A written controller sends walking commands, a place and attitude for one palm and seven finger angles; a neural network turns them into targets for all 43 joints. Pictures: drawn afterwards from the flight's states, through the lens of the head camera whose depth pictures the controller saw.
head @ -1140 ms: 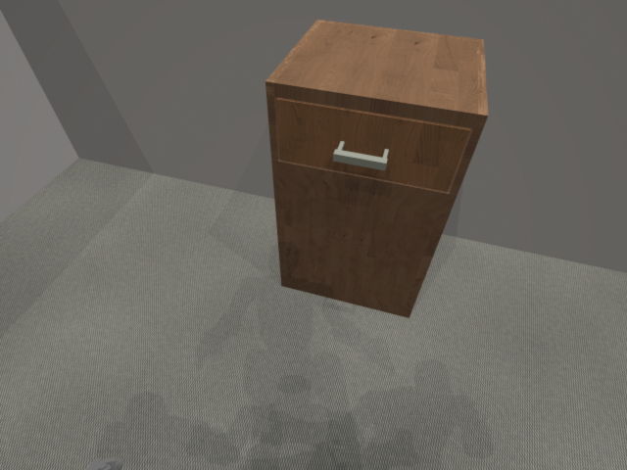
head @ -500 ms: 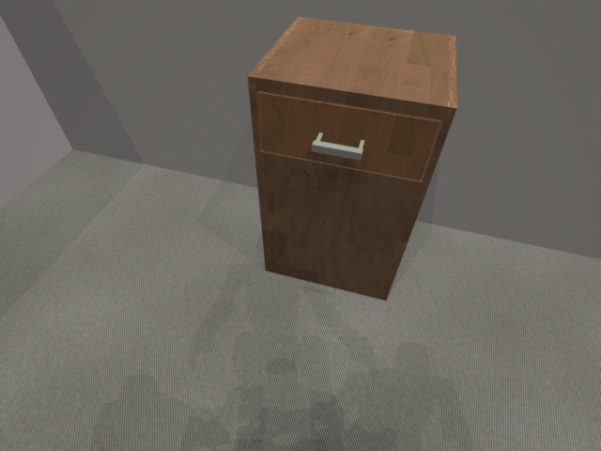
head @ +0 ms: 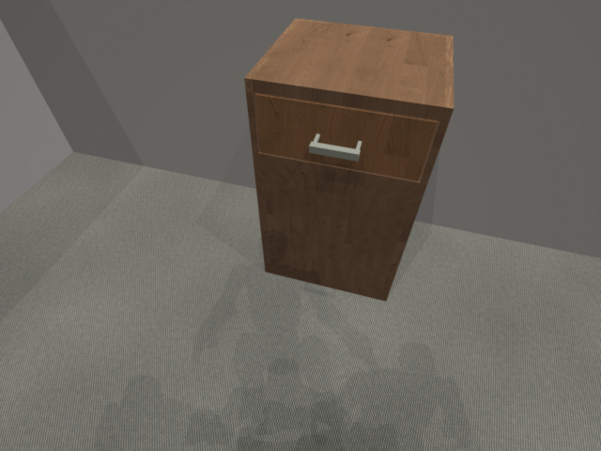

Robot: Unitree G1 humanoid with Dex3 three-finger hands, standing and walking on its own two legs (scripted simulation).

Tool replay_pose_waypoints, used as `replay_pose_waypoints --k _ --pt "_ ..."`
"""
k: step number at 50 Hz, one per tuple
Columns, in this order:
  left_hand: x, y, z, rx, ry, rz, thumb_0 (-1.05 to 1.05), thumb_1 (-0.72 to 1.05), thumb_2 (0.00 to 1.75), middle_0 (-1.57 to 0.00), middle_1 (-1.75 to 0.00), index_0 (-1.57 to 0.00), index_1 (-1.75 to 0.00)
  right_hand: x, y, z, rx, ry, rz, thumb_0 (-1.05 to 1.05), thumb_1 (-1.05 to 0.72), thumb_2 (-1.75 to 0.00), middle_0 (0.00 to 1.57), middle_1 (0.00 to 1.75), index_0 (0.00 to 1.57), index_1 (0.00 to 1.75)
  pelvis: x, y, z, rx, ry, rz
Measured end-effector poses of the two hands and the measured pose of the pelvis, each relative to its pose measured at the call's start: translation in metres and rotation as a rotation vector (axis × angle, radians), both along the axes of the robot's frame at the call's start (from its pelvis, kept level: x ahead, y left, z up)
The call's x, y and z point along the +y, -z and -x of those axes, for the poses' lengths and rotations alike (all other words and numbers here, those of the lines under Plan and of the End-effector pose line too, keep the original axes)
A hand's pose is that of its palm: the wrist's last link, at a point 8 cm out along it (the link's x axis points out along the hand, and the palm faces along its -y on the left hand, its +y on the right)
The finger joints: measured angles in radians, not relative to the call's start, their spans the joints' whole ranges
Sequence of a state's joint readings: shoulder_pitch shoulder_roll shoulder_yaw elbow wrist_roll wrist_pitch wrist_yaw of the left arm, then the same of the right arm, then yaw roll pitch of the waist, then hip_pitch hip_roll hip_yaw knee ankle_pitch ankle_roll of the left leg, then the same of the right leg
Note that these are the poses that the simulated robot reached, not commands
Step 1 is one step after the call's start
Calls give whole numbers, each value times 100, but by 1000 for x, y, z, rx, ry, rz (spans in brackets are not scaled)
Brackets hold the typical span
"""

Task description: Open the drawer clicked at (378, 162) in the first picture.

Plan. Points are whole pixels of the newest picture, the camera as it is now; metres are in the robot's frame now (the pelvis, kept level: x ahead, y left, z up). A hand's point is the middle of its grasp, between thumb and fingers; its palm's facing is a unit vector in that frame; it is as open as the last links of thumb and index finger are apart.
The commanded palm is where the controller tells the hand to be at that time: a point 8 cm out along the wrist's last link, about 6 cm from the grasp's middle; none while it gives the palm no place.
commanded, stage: look at it before walking up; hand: left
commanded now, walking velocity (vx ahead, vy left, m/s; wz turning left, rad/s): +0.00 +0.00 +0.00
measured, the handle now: (336, 146) +0.83 -0.04 -0.07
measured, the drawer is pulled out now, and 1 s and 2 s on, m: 0.00 0.00 0.00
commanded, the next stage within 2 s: turn to face it in 0.30 s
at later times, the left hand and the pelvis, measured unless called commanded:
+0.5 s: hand out of the picture +0.08 +0.24 -0.16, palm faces -0.03 -0.94 -0.33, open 7.4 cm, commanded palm none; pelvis +0.01 +0.00 +0.00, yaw -1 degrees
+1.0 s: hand out of the picture +0.07 +0.18 -0.18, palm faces -0.14 -0.97 -0.21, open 7.4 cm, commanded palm none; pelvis -0.01 +0.01 -0.02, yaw -7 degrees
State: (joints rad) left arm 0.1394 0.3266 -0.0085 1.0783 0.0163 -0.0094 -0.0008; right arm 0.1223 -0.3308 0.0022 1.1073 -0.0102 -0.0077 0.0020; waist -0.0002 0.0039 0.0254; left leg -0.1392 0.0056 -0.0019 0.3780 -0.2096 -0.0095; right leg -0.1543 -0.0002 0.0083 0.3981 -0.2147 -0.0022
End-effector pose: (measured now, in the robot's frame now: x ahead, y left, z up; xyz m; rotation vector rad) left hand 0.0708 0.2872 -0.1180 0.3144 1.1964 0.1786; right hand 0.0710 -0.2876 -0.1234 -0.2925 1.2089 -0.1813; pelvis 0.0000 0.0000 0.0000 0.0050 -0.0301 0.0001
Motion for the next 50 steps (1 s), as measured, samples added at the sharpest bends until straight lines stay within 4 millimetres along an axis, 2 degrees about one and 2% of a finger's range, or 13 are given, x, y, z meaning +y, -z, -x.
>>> replay_pose_waypoints --k 15,30,35,43,50 --pt "-1 1 -1 18 -6 2 1 91 90 -20 -30 -21 -30 -4 -2 -6 11 -1 11 1 -91 -90 20 30 20 30 -2 -1 -7 5 0 2" --pt "-5 5 -5 39 3 2 1 91 90 -20 -30 -21 -30 2 2 -6 -13 34 1 0 -91 -90 20 30 20 30 -1 1 -8 7 41 1" --pt "-21 15 -1 64 27 35 1 91 90 -20 -30 -20 -30 17 11 12 -5 83 -36 0 -91 -90 20 30 20 30 0 6 -4 11 74 0" --pt "-49 29 3 82 66 98 1 91 90 -20 -30 -21 -30 40 29 61 65 172 -96 0 -91 -90 20 30 20 30 0 13 4 16 111 -6" --pt "-57 35 2 80 91 122 1 91 90 -20 -30 -21 -30 49 35 96 114 243 -102 1 -91 -90 20 30 20 30 6 18 11 28 125 1"
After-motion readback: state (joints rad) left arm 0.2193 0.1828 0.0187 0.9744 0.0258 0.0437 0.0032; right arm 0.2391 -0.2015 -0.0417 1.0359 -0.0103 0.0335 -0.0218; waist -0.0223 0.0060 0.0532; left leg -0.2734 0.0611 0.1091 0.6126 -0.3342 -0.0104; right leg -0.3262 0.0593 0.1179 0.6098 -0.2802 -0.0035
